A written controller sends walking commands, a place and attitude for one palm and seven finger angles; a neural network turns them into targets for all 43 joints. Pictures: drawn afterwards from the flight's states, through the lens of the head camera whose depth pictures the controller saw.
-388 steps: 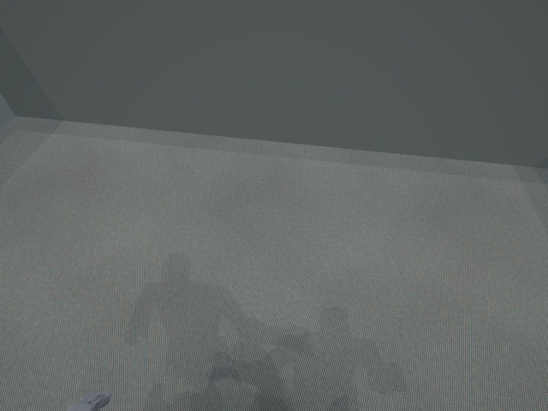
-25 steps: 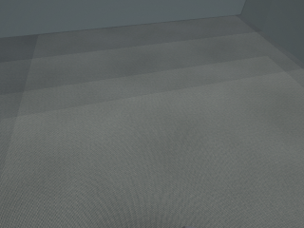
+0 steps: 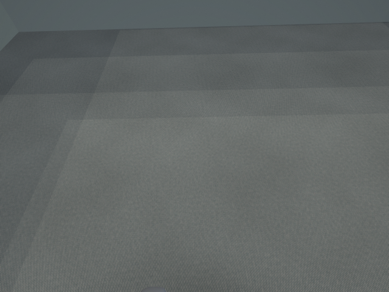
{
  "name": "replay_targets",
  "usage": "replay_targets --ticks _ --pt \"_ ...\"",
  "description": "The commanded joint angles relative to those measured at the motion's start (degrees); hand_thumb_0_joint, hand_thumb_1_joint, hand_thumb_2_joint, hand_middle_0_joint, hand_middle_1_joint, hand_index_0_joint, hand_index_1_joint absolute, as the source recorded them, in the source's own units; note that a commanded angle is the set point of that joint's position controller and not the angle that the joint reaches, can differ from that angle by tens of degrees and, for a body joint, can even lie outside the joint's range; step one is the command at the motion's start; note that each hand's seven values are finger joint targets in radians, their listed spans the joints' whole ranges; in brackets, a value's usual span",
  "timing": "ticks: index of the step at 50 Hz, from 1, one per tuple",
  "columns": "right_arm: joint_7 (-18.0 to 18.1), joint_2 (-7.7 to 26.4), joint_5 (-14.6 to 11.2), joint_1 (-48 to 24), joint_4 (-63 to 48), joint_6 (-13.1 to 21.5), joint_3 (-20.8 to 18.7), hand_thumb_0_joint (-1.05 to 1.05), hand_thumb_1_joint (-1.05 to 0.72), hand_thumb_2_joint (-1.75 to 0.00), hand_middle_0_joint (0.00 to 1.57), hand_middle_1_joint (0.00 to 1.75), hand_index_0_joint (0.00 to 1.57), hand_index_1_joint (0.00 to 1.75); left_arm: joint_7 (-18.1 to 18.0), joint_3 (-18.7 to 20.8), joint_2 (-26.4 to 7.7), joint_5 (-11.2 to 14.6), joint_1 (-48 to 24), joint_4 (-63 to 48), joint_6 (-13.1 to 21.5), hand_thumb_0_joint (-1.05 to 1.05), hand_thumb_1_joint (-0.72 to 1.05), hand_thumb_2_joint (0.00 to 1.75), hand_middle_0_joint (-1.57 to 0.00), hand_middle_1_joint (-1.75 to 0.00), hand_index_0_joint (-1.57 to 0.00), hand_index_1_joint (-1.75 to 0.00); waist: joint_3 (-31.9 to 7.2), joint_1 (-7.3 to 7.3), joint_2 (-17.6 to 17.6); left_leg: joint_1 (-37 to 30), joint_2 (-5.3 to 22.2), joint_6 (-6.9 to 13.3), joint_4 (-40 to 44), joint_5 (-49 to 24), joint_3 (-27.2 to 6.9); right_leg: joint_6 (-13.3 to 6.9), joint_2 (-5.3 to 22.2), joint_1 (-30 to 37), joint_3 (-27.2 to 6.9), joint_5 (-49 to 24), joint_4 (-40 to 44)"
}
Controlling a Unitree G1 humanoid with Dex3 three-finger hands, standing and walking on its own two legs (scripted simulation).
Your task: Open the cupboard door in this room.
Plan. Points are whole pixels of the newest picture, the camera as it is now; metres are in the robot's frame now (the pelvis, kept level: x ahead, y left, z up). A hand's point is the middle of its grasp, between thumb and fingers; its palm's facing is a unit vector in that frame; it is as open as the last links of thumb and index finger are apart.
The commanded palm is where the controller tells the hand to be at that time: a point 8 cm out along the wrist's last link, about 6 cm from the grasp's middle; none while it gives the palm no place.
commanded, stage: turn or walk to find it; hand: left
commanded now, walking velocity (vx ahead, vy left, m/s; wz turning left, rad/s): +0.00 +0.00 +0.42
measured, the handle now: out of the picture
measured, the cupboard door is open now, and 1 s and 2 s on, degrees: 0 0 0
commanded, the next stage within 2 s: none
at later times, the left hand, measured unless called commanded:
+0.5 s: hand out of the picture +0.03 +0.22 -0.16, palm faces +0.21 -0.94 -0.28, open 7.4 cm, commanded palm none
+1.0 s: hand out of the picture -0.14 +0.21 -0.19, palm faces +0.46 -0.85 -0.24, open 7.4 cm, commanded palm none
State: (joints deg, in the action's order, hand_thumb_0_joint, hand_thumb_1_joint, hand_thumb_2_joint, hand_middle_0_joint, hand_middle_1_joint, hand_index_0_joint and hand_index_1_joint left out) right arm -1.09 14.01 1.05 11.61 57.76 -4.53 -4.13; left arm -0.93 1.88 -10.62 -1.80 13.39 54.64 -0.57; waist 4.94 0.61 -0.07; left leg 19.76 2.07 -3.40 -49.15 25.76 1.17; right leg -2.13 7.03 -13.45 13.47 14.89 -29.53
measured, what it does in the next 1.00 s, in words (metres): steps on the spot, turning left: left foot, then right foot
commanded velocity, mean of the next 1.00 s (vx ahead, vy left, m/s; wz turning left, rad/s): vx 0.00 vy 0.00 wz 0.42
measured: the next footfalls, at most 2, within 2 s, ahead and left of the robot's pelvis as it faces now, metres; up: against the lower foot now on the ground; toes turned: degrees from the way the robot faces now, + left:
left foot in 0.10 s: +0.01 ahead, +0.15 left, +0.00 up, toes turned +7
right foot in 0.48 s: +0.04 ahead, -0.09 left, +0.00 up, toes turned +7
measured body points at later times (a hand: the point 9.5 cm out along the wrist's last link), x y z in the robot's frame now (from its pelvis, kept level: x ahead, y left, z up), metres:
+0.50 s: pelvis -0.03 +0.00 -0.01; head +0.00 -0.02 +0.44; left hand +0.02 +0.27 -0.14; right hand +0.09 -0.22 -0.17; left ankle -0.03 +0.14 -0.74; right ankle +0.01 -0.10 -0.74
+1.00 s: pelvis -0.07 +0.00 -0.01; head -0.05 +0.03 +0.43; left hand -0.16 +0.25 -0.17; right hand +0.11 -0.19 -0.15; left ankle -0.12 +0.10 -0.74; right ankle +0.00 -0.10 -0.73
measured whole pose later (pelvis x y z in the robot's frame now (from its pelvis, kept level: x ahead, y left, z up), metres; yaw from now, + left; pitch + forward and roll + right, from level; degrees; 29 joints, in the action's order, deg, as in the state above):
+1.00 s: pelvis -0.07 +0.00 -0.01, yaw +25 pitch -1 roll +1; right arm -1.0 12.1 1.1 9.1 55.5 -2.0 -3.1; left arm -0.9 3.3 -14.2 -1.2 14.4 56.2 -2.7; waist 4.9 1.3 -3.1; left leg 14.0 0.4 0.4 -33.7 17.9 4.0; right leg 1.9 9.5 -19.5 12.4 23.3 -42.1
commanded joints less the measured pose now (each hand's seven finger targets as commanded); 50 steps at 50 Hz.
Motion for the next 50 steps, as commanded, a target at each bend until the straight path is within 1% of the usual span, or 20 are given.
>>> replay_targets --ticks 1,3,4,5,6,11,17,22,23,24,25,27,29,31,42,46,47,48,49,50 --pt "0.5 2.4 -0.7 -1.5 -5.0 2.4 0.3 0.0 -0.9 -0.9 0.2 0.3 0.2 0.3 -0.9 3.8 -13.6 0.0 2.4 -1.6 0.5 0.0 0.9 0.9 -0.2 -0.3 -0.2 -0.3 -7.9 1.29 -10.9 -0.3 -0.5 0.7 10.4 -0.9 3.6 -5.6 14.4 8.7 -11.0 -22.0 6.1" --pt "0.6 3.1 -0.5 1.6 -4.2 3.0 0.1 0.0 -0.9 -0.9 0.2 0.3 0.2 0.3 -0.7 3.9 -12.6 0.5 1.4 -1.5 0.1 0.0 0.9 0.9 -0.2 -0.3 -0.2 -0.3 -8.7 -0.79 -8.1 -8.9 -0.2 1.7 22.4 -10.4 3.9 -1.8 12.7 3.4 -7.5 -16.8 0.8" --pt "0.6 6.1 -0.3 3.1 -4.2 3.6 -0.5 0.0 -0.9 -0.9 0.2 0.3 0.2 0.3 -0.5 3.6 -11.0 1.1 1.7 -2.0 -0.4 0.0 0.9 0.9 -0.2 -0.3 -0.2 -0.3 -8.9 -2.0 -0.1 -15.7 4.2 3.5 28.3 -15.0 -2.1 1.4 9.5 -4.5 -4.8 -8.4 -6.7" --pt "0.8 11.6 0.2 4.2 -4.7 3.8 -1.7 0.0 -0.9 -0.9 0.2 0.3 0.2 0.3 -0.1 2.8 -7.3 1.3 1.5 -4.1 -0.7 0.0 0.9 0.9 -0.2 -0.3 -0.2 -0.3 -7.6 -2.71 16.3 -19.6 17.9 9.6 31.6 -28.2 -19.9 5.6 2.0 -18.2 -2.2 13.3 -17.9" --pt "1.1 13.8 0.2 6.0 -4.3 3.3 -2.0 0.0 -0.9 -0.9 0.2 0.3 0.2 0.3 0.0 2.1 -7.3 0.7 -2.5 -5.9 -1.1 0.0 0.9 0.9 -0.2 -0.3 -0.2 -0.3 -6.3 -4.31 13.9 -14.4 22.4 14.5 32.6 -31.5 -21.9 5.5 0.2 -18.2 -6.4 20.6 -26.1" --pt "2.2 8.6 0.1 -1.7 -5.6 4.2 -0.4 0.0 -0.9 -0.9 0.2 0.3 0.2 0.3 0.4 2.6 -7.6 0.8 -1.2 -2.7 -1.4 0.0 0.9 0.9 -0.2 -0.3 -0.2 -0.3 -5.0 -0.6 8.6 -12.1 11.7 11.8 30.8 -34.7 -11.2 6.3 -0.6 -17.6 -11.3 8.7 -33.0" --pt "1.9 9.0 0.3 0.7 -5.4 3.7 -1.1 0.0 -0.9 -0.9 0.2 0.3 0.2 0.3 0.1 2.0 -6.6 1.2 -3.5 -4.3 -1.2 0.0 0.9 0.9 -0.2 -0.3 -0.2 -0.3 -5.0 -2.29 8.1 -12.5 11.7 13.2 29.4 -35.7 -14.1 6.7 -2.5 -13.2 -11.0 11.5 -21.4" --pt "1.6 9.1 0.2 -1.7 -6.7 3.2 -1.8 0.0 -0.9 -0.9 0.2 0.3 0.2 0.3 -0.1 2.1 -6.6 1.4 1.7 -3.7 -0.2 0.0 0.9 0.9 -0.2 -0.3 -0.2 -0.3 -6.9 0.05 8.5 -6.4 8.7 10.9 24.9 -32.9 -16.1 5.9 -5.1 -0.3 -9.4 2.9 -2.5" --pt "1.5 8.1 -0.1 -1.9 -7.2 3.2 -1.7 0.0 -0.9 -0.9 0.2 0.3 0.2 0.3 -0.3 2.4 -7.3 1.3 3.9 -3.4 0.3 0.0 0.9 0.9 -0.2 -0.3 -0.2 -0.3 -8.0 1.31 6.2 -3.3 6.7 8.9 21.5 -29.0 -15.2 5.6 -3.8 5.6 -10.1 -2.7 5.9" --pt "1.2 5.1 -0.6 -0.8 -7.7 3.3 -1.4 0.0 -0.9 -0.9 0.2 0.3 0.2 0.3 -0.7 3.1 -11.1 0.6 5.4 -3.3 1.0 0.0 0.9 0.9 -0.2 -0.3 -0.2 -0.3 -9.5 1.74 -4.1 5.5 1.5 5.2 13.1 -17.1 -10.0 3.2 5.5 14.1 -19.0 -5.3 11.0" --pt "0.9 2.2 -0.5 -2.0 -9.6 3.3 -0.8 0.0 -0.9 -0.9 0.2 0.3 0.2 0.3 -1.0 3.9 -15.7 0.0 5.6 -3.6 1.1 0.0 0.9 0.9 -0.2 -0.3 -0.2 -0.3 -6.9 2.45 -17.5 13.8 -5.8 1.9 1.2 5.3 -2.8 -3.4 18.3 13.6 -31.1 -12.8 13.1" --pt "1.0 5.7 0.1 -2.9 -8.4 1.7 -2.1 0.0 -0.9 -0.9 0.2 0.3 0.2 0.3 -1.2 3.8 -13.2 0.7 1.6 -5.0 0.8 0.0 0.9 0.9 -0.2 -0.3 -0.2 -0.3 -3.3 1.3 -13.2 11.3 -2.5 2.4 -15.7 4.7 -7.0 -6.8 18.6 0.7 -30.2 -4.2 16.0" --pt "0.2 4.5 0.3 -0.1 -5.9 1.2 -1.9 0.0 -0.9 -0.9 0.2 0.3 0.2 0.3 -1.0 2.7 -10.4 0.6 -4.0 -6.4 1.0 0.0 0.9 0.9 -0.2 -0.3 -0.2 -0.3 -1.1 -1.74 -6.1 11.1 -1.1 1.6 -20.9 -2.8 -5.6 -4.3 12.5 -1.7 -19.8 -2.4 14.5" --pt "-0.1 4.0 0.4 1.7 -5.0 1.0 -1.6 0.0 -0.9 -0.9 0.2 0.3 0.2 0.3 -1.1 2.5 -9.5 0.6 -4.1 -6.5 1.3 0.0 0.9 0.9 -0.2 -0.3 -0.2 -0.3 -2.4 -1.64 -8.3 10.7 -0.6 0.5 -20.9 -5.5 -3.8 -3.6 11.1 -0.2 -15.7 -4.1 14.1" --pt "0.2 2.4 -0.6 -3.8 -5.8 2.1 0.1 0.0 -0.9 -0.9 0.2 0.3 0.2 0.3 -0.9 3.7 -13.1 -0.1 3.1 -2.1 0.7 0.0 0.9 0.9 -0.2 -0.3 -0.2 -0.3 -6.0 2.64 -11.3 3.6 -0.1 0.3 4.2 1.7 2.4 -6.3 14.4 8.6 -12.2 -18.8 8.9" --pt "0.6 3.3 -0.5 2.1 -4.2 3.1 0.1 0.0 -0.9 -0.9 0.2 0.3 0.2 0.3 -0.7 3.9 -12.9 0.6 1.1 -1.7 0.0 0.0 0.9 0.9 -0.2 -0.3 -0.2 -0.3 -9.0 -1.09 -8.6 -9.0 -0.3 1.7 22.9 -10.8 3.8 -1.6 12.7 3.6 -7.3 -16.4 0.5" --pt "0.5 6.0 -0.3 3.3 -4.2 3.6 -0.5 0.0 -0.9 -0.9 0.2 0.3 0.2 0.3 -0.5 3.6 -11.0 1.1 1.2 -2.2 -0.4 0.0 0.9 0.9 -0.2 -0.3 -0.2 -0.3 -9.0 -1.95 0.2 -15.8 4.1 3.4 28.7 -14.9 -2.3 1.5 9.2 -4.4 -4.8 -7.6 -7.2" --pt "0.7 11.7 0.2 4.4 -4.7 3.8 -1.8 0.0 -0.9 -0.9 0.2 0.3 0.2 0.3 0.0 2.8 -7.3 1.3 0.9 -4.5 -0.8 0.0 0.9 0.9 -0.2 -0.3 -0.2 -0.3 -7.2 -2.83 16.4 -19.2 17.9 9.5 31.9 -27.5 -20.1 5.8 1.7 -18.5 -2.2 13.9 -18.4" --pt "1.2 13.5 0.3 6.0 -4.1 3.4 -2.2 0.0 -0.9 -0.9 0.2 0.3 0.2 0.3 -0.2 2.1 -7.5 0.6 -3.7 -5.9 -1.5 0.0 0.9 0.9 -0.2 -0.3 -0.2 -0.3 -5.9 -4.82 15.5 -13.5 21.6 14.0 33.8 -28.6 -22.8 5.7 0.3 -18.3 -7.1 20.5 -26.7" --pt "1.8 12.2 0.3 4.8 -3.8 3.6 -1.9 0.0 -0.9 -0.9 0.2 0.3 0.2 0.3 -0.4 2.4 -7.2 0.6 -5.1 -5.7 -2.0 0.0 0.9 0.9 -0.2 -0.3 -0.2 -0.3 -5.5 -4.02 16.0 -11.9 19.1 13.6 33.7 -27.1 -20.8 5.6 0.2 -19.3 -10.6 18.2 -30.7"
